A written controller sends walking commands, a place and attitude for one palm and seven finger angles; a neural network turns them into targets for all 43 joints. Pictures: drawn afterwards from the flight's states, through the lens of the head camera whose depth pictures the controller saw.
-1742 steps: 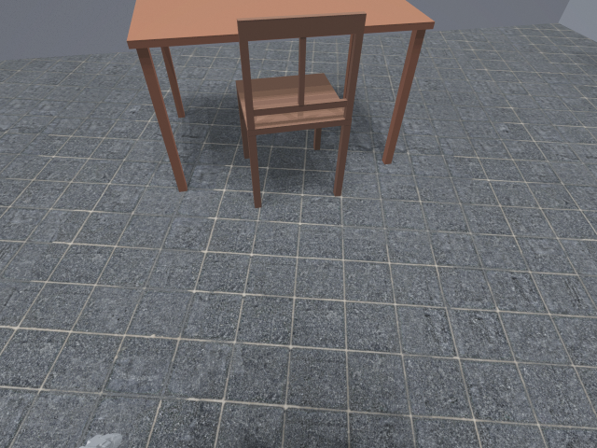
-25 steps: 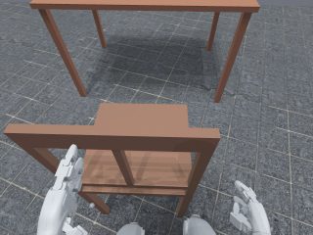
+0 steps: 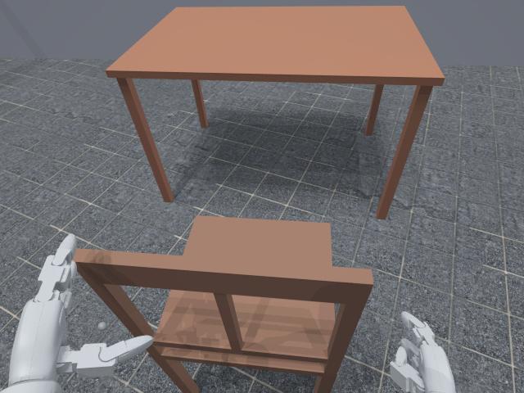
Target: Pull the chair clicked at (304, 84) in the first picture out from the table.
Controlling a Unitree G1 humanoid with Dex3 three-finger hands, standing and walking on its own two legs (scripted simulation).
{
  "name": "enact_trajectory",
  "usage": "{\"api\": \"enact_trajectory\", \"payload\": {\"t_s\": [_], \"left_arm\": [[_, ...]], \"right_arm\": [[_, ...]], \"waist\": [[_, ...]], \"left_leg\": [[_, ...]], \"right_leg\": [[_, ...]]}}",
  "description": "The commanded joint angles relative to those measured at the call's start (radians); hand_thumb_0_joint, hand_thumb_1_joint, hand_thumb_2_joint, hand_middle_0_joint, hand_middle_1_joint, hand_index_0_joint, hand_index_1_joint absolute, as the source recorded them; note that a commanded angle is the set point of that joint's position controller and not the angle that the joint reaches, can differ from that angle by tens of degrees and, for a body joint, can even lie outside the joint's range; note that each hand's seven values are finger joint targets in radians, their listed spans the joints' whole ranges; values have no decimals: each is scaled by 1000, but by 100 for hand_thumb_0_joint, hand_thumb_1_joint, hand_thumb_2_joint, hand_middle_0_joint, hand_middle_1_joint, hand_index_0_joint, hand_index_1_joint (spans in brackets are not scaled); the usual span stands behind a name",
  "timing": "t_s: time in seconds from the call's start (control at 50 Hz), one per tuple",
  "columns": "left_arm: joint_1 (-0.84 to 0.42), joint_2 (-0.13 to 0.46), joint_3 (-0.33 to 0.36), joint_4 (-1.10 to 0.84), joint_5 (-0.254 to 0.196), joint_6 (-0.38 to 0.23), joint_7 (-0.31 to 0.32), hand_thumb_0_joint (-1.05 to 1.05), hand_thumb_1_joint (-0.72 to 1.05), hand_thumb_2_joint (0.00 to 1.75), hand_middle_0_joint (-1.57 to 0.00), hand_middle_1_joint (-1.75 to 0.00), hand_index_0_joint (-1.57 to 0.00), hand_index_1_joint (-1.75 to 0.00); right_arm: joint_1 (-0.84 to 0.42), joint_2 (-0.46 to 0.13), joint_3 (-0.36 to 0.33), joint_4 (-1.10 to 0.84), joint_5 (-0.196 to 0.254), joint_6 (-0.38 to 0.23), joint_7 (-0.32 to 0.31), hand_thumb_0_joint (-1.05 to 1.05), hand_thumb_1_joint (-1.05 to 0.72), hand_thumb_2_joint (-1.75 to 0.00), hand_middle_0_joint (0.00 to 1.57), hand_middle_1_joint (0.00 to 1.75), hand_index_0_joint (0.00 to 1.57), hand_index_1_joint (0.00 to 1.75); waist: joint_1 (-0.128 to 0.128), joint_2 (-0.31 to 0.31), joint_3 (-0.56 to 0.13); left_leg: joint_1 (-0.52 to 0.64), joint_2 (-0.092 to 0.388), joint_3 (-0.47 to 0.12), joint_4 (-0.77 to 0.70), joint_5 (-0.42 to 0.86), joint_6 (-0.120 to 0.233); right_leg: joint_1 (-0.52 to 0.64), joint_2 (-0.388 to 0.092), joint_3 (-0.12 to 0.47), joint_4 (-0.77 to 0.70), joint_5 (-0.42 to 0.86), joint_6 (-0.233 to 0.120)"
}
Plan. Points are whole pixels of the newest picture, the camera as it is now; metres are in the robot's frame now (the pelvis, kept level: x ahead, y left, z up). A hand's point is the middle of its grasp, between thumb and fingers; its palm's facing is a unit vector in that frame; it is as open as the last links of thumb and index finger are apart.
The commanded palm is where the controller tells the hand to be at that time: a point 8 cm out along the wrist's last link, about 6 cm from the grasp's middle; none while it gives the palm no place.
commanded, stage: draw the hand back to the body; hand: left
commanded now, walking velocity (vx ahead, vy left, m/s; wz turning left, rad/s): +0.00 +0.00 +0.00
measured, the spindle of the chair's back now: (230, 320) +0.27 +0.10 -0.10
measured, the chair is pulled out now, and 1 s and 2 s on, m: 0.67 0.67 0.67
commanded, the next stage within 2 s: step back with the hand held close in 0.74 s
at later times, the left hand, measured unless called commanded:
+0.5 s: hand (45, 252) +0.21 +0.27 +0.19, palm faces +0.47 -0.77 -0.43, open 8.0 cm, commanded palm +0.16 +0.31 +0.20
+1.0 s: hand (42, 251) +0.22 +0.28 +0.18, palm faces +0.45 -0.79 -0.42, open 7.4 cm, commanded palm +0.16 +0.31 +0.20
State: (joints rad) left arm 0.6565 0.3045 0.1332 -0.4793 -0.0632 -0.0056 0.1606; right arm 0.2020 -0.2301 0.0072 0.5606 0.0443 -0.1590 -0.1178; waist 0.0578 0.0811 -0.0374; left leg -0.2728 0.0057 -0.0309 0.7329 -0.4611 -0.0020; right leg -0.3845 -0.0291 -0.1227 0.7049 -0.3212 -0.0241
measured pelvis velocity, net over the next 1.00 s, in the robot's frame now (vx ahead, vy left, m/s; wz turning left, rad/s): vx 0.01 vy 0.02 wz -0.05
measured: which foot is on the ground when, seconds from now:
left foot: down 0.00-1.00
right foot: down 0.00-1.00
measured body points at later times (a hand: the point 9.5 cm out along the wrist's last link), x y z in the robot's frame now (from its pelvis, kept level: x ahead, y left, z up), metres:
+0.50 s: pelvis +0.02 +0.01 +0.02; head +0.02 -0.02 +0.47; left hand +0.18 +0.31 +0.21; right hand +0.21 -0.22 -0.07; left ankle -0.04 +0.12 -0.71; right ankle +0.03 -0.11 -0.72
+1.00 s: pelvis +0.01 +0.02 +0.02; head +0.02 -0.01 +0.47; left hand +0.19 +0.32 +0.21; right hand +0.20 -0.21 -0.06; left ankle -0.04 +0.12 -0.72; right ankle +0.03 -0.11 -0.72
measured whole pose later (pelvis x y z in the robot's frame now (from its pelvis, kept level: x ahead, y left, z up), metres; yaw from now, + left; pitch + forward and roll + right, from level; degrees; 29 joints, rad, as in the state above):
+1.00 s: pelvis +0.01 +0.02 +0.02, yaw -3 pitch -2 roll -1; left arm 0.46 0.36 0.39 -0.42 -0.09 -0.08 0.14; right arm 0.14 -0.22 0.01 0.62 0.03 -0.11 -0.07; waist 0.07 0.07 0.04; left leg -0.09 0.00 0.02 0.46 -0.34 0.02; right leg -0.22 -0.01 -0.07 0.44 -0.18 0.00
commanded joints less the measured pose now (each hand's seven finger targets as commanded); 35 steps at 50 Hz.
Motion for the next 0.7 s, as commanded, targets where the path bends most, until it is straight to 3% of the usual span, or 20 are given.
{"api": "enact_trajectory", "payload": {"t_s": [0.0,0.08,0.12,0.16,0.22,0.26,0.32,0.34,0.4,0.42,0.44,0.52,0.54,0.62,0.64,0.68], "left_arm": [[-59,151,162,-201,3,-71,22,0,28,60,-12,-17,-12,-17],[-89,163,198,-222,2,-79,16,0,43,67,-13,-20,-13,-20],[-104,173,223,-219,0,-83,16,0,50,71,-15,-22,-15,-22],[-135,195,254,-235,0,-87,17,0,57,74,-16,-23,-16,-23],[-156,214,298,-209,-7,-89,19,0,68,80,-17,-26,-17,-26],[-183,227,323,-215,-7,-94,19,0,75,83,-18,-27,-18,-27],[-214,240,359,-178,-14,-99,18,0,86,88,-19,-29,-19,-29],[-247,251,366,-197,-16,-101,17,0,90,90,-20,-30,-20,-30],[-178,176,309,-124,-16,-97,5,0,90,90,-20,-30,-20,-30],[-181,182,312,-131,-15,-99,3,0,90,90,-20,-30,-20,-30],[-183,177,307,-131,-16,-94,0,0,90,90,-20,-30,-20,-30],[-182,223,336,-197,-8,-107,4,0,90,90,-20,-30,-20,-30],[-204,247,354,-217,-10,-104,6,0,90,90,-20,-30,-20,-30],[-188,236,351,-219,-7,-106,11,0,90,90,-20,-30,-20,-30],[-207,246,358,-230,-7,-103,10,0,90,90,-20,-30,-20,-30],[-195,221,343,-185,-7,-100,12,0,90,90,-20,-30,-20,-30]], "right_arm": [[-122,-84,-32,-143,-6,-61,2,0,-90,-90,20,30,20,30],[-130,-84,-30,-121,-9,-66,16,0,-90,-90,20,30,20,30],[-136,-86,-32,-111,-13,-68,21,0,-90,-90,20,30,20,30],[-138,-88,-33,-104,-15,-70,23,0,-90,-90,20,30,20,30],[-142,-91,-37,-89,-16,-67,27,0,-90,-90,20,30,20,30],[-143,-90,-37,-79,-15,-66,30,0,-90,-90,20,30,20,30],[-148,-96,-42,-66,-16,-57,34,0,-90,-90,20,30,20,30],[-152,-103,-41,-65,-12,-57,37,0,-90,-90,20,30,20,30],[-150,-100,-48,-57,-14,-48,43,0,-90,-90,20,30,20,30],[-151,-102,-51,-57,-15,-47,46,0,-90,-90,20,30,20,30],[-159,-104,-53,-59,-11,-46,49,0,-90,-90,20,30,20,30],[-151,-105,-58,-61,-19,-47,51,0,-90,-90,20,30,20,30],[-155,-109,-58,-62,-16,-48,51,0,-90,-90,20,30,20,30],[-152,-98,-54,-57,-18,-49,49,0,-90,-90,20,30,20,30],[-154,-105,-54,-56,-15,-50,50,0,-90,-90,20,30,20,30],[-154,-98,-53,-50,-16,-47,48,0,-90,-90,20,30,20,30]], "waist": [[0,-61,-13],[5,22,-16],[9,-19,-20],[11,-2,-21],[12,-55,-33],[12,-14,-37],[14,-41,-30],[9,1,-40],[14,-41,-21],[16,-47,-29],[10,-10,-30],[24,-32,-81],[20,13,-95],[21,-8,-71],[16,33,-69],[15,2,-22]], "left_leg": [[-41,30,-10,-200,252,17],[15,34,-6,-242,333,9],[32,41,-8,-258,377,8],[52,43,-11,-278,411,5],[75,45,-1,-290,429,11],[91,43,1,-301,440,8],[102,48,6,-315,453,10],[109,47,3,-322,443,7],[115,54,6,-331,478,9],[119,55,5,-331,494,9],[121,54,7,-334,483,8],[150,62,-1,-334,577,4],[155,60,0,-339,555,1],[149,60,-1,-342,578,-4],[148,61,-4,-347,566,-8],[134,63,-1,-351,550,-6]], "right_leg": [[170,-44,73,-181,147,-3],[218,-43,75,-204,228,-8],[243,-41,71,-215,262,-7],[264,-41,71,-225,285,-9],[289,-41,75,-248,318,-4],[303,-42,83,-263,331,-7],[313,-41,79,-276,341,-5],[317,-41,85,-281,324,-6],[309,-42,73,-284,337,-2],[316,-43,72,-285,346,-2],[315,-43,77,-288,334,-1],[346,-45,73,-281,384,-4],[352,-46,80,-282,366,-3],[353,-42,73,-291,378,-7],[353,-43,79,-294,361,-9],[330,-39,71,-298,348,-7]]}}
